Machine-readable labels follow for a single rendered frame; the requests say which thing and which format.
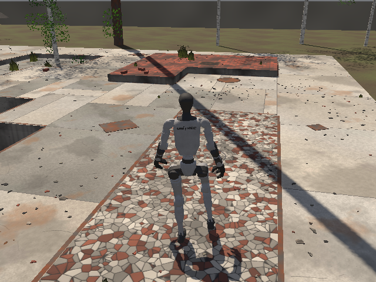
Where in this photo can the right robot shin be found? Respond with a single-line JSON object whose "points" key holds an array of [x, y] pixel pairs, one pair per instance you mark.
{"points": [[208, 203]]}

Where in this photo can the robot head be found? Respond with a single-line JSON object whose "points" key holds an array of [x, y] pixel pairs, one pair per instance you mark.
{"points": [[186, 103]]}

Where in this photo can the left robot forearm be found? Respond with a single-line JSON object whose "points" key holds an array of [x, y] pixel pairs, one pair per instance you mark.
{"points": [[159, 153]]}

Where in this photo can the right robot forearm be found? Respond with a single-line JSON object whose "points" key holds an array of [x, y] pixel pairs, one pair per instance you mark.
{"points": [[216, 156]]}

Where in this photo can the right robot upper arm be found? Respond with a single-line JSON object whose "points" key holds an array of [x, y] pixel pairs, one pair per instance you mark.
{"points": [[208, 133]]}

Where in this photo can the left robot hand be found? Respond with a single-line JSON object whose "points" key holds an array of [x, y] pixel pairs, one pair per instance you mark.
{"points": [[156, 163]]}

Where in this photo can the left robot upper arm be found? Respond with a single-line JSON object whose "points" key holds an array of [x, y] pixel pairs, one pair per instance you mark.
{"points": [[168, 124]]}

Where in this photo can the right robot hand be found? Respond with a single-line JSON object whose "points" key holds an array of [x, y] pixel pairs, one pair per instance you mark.
{"points": [[220, 170]]}

